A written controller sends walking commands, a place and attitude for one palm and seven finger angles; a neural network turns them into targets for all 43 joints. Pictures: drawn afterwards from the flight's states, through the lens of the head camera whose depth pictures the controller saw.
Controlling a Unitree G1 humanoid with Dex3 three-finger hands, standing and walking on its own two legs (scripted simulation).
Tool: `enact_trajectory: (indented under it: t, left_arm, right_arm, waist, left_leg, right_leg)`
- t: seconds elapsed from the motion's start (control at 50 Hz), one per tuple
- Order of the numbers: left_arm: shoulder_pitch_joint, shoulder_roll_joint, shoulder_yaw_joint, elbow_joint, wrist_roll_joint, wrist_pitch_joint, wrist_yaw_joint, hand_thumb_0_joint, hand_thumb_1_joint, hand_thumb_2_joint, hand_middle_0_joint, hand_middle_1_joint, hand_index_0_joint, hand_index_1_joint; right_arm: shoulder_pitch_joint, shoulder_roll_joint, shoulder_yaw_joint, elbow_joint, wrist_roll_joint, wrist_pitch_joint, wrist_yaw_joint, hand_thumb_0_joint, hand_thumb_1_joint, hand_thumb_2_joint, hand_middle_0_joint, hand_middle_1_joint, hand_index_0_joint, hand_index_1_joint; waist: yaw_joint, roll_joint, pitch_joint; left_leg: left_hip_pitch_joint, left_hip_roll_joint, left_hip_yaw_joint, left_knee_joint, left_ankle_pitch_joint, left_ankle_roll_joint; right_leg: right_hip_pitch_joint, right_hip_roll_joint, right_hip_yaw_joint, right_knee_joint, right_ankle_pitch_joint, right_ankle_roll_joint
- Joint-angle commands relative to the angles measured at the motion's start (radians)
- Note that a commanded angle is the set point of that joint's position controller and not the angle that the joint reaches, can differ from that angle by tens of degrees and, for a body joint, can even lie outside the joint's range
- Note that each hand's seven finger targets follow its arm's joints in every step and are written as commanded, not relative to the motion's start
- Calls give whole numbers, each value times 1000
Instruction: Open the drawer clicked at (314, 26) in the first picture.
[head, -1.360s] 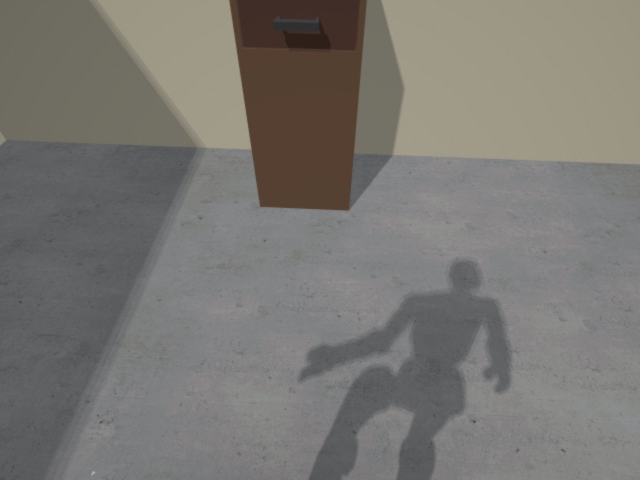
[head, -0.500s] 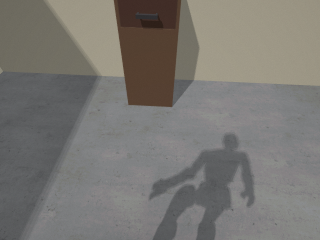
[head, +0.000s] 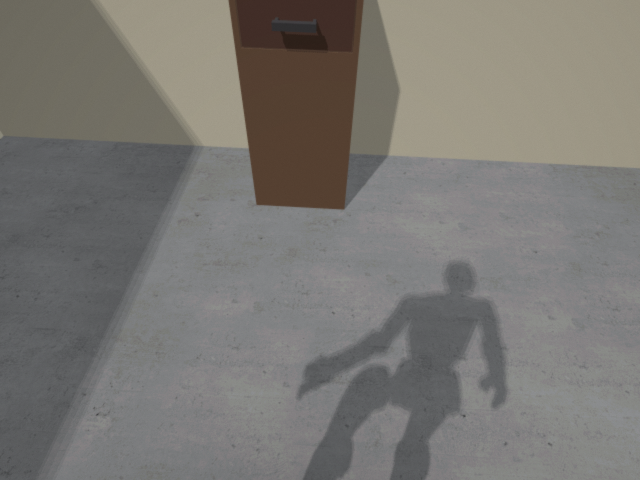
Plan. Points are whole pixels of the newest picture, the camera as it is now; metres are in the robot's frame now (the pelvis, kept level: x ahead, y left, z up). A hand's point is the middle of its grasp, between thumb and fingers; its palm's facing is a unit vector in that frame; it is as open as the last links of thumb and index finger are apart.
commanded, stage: look at it before walking up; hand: left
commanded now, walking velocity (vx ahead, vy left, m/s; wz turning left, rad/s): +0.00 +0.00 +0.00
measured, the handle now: (294, 23) +1.36 +0.16 +0.04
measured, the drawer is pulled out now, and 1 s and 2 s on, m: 0.00 0.00 0.00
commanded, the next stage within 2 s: walk to a spot facing it in 0.08 s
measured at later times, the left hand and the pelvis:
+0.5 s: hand out of the picture +0.04 +0.20 -0.20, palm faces -0.01 -0.98 -0.18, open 7.4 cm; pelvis +0.06 +0.01 -0.02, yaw -2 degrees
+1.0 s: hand (248, 374) +0.32 +0.14 -0.19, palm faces -0.06 -0.98 -0.20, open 7.3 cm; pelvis +0.24 -0.03 -0.02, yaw -3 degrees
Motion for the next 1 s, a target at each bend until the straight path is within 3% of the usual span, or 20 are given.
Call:
enact_trajectory:
  t: [0.0,0.16,0.2,0.28,0.44,0.46,0.48,0.5,0.52,0.56,0.62,0.66,0.7,0.76,0.78,0.8,0.82,0.86,0.94,0.98]
  left_arm:
    - [-44,203,46,-61,-1,-28,10,0,900,900,-200,-300,-200,-300]
    - [-43,206,45,-60,-1,-30,12,0,900,900,-200,-300,-200,-300]
    - [36,79,18,-26,0,-9,16,0,900,900,-200,-300,-200,-300]
    - [97,87,35,-35,13,7,-3,0,900,900,-200,-300,-200,-300]
    - [205,50,69,-45,8,-26,-3,0,900,900,-200,-300,-200,-300]
    - [202,38,71,-45,8,-30,-2,0,900,900,-200,-300,-200,-300]
    - [184,8,70,-53,6,-34,-2,0,900,900,-200,-300,-200,-300]
    - [130,-43,61,-81,4,-39,-4,0,900,900,-200,-300,-200,-300]
    - [19,-55,52,-131,6,-57,0,0,900,900,-200,-300,-200,-300]
    - [-51,-63,64,-146,8,-59,-6,0,900,900,-200,-300,-200,-300]
    - [-40,-110,65,-148,6,-39,-29,0,900,900,-200,-300,-200,-300]
    - [-46,-134,61,-156,3,-33,-40,0,900,900,-200,-300,-200,-300]
    - [-2,-141,62,-139,3,-35,-40,0,900,900,-200,-300,-200,-300]
    - [276,-85,87,-55,13,-45,-24,0,900,900,-200,-300,-200,-300]
    - [412,-15,105,-17,20,-59,-12,0,900,900,-200,-300,-200,-300]
    - [476,84,128,-4,20,-67,3,0,900,900,-200,-300,-200,-300]
    - [437,103,132,-15,-3,-59,7,0,900,900,-200,-300,-200,-300]
    - [239,30,107,-62,4,-57,14,0,900,900,-200,-300,-200,-300]
    - [115,-44,83,-85,21,-66,23,0,900,900,-200,-300,-200,-300]
    - [106,-37,83,-81,19,-67,17,0,900,900,-200,-300,-200,-300]
  right_arm:
    - [-54,-208,-43,-68,6,-24,-17,0,-900,-900,200,300,200,300]
    - [-61,-208,-44,-67,7,-24,-18,0,-900,-900,200,300,200,300]
    - [8,-77,-12,-36,-2,-4,-11,0,-900,-900,200,300,200,300]
    - [56,-73,-25,-48,-14,9,-4,0,-900,-900,200,300,200,300]
    - [170,-4,-39,-71,-4,-34,-10,0,-900,-900,200,300,200,300]
    - [211,6,-39,-60,-2,-42,-13,0,-900,-900,200,300,200,300]
    - [279,-6,-44,-39,-4,-51,-18,0,-900,-900,200,300,200,300]
    - [410,-54,-62,9,-12,-61,-27,0,-900,-900,200,300,200,300]
    - [527,-60,-66,47,-14,-66,-37,0,-900,-900,200,300,200,300]
    - [511,1,-52,45,-15,-69,-48,0,-900,-900,200,300,200,300]
    - [417,25,-51,26,-14,-81,-51,0,-900,-900,200,300,200,300]
    - [376,32,-52,21,-13,-85,-49,0,-900,-900,200,300,200,300]
    - [383,22,-53,39,-9,-82,-48,0,-900,-900,200,300,200,300]
    - [353,5,-64,44,4,-77,-44,0,-900,-900,200,300,200,300]
    - [354,35,-63,36,9,-77,-31,0,-900,-900,200,300,200,300]
    - [406,122,-52,14,22,-81,-25,0,-900,-900,200,300,200,300]
    - [334,119,-55,-23,19,-69,-25,0,-900,-900,200,300,200,300]
    - [242,132,-64,-50,-1,-53,-12,0,-900,-900,200,300,200,300]
    - [346,177,-65,-27,-16,-9,-2,0,-900,-900,200,300,200,300]
    - [312,181,-65,-54,-14,-1,7,0,-900,-900,200,300,200,300]
  waist:
    - [2,3,-55]
    - [2,3,-66]
    - [4,-1,-66]
    - [11,-31,100]
    - [-7,-64,107]
    - [-22,-49,92]
    - [-55,54,68]
    - [-106,255,44]
    - [-147,298,91]
    - [-121,104,170]
    - [-54,123,193]
    - [-27,134,187]
    - [-6,143,138]
    - [126,87,-23]
    - [180,-9,-101]
    - [167,-245,-199]
    - [146,-161,-152]
    - [78,-111,51]
    - [-47,-72,49]
    - [-52,-98,71]
  left_leg:
    - [20,122,-97,-67,124,32]
    - [38,123,-93,-64,162,30]
    - [28,111,-64,-47,-2,12]
    - [-140,80,-66,-25,-379,28]
    - [-159,60,6,185,-229,42]
    - [-112,74,-8,165,-176,52]
    - [17,128,-84,84,-97,82]
    - [214,266,-287,-30,73,153]
    - [366,379,-427,-77,370,228]
    - [311,411,-358,-65,503,250]
    - [172,337,-205,-149,290,198]
    - [73,270,-70,-181,252,158]
    - [44,241,-9,-131,413,146]
    - [10,197,77,212,635,95]
    - [-130,153,91,464,433,64]
    - [-355,35,108,806,-200,33]
    - [-437,43,26,995,-344,54]
    - [-485,140,-13,1022,-200,53]
    - [-324,176,28,787,-150,10]
    - [-278,169,68,642,-102,-5]
  right_leg:
    - [6,-107,96,-71,110,-35]
    - [21,-111,94,-68,160,-35]
    - [10,-101,89,-66,-40,-18]
    - [-107,-82,151,-84,-411,-50]
    - [-99,-126,221,12,-238,-127]
    - [-115,-111,188,73,-158,-122]
    - [-207,-56,109,216,-76,-96]
    - [-387,36,-50,506,-45,-53]
    - [-628,40,-62,673,-325,-35]
    - [-692,-69,2,755,-320,-41]
    - [-595,-107,-42,636,-219,-32]
    - [-441,-95,-102,439,-119,-31]
    - [-249,-31,-170,324,-49,-46]
    - [111,26,-189,206,55,-84]
    - [303,-77,-75,153,32,-116]
    - [431,-375,366,16,-92,-227]
    - [327,-482,566,-142,-241,-282]
    - [-6,-427,415,-199,-421,-231]
    - [-252,-325,91,-215,-258,-163]
    - [-307,-288,25,-239,-259,-154]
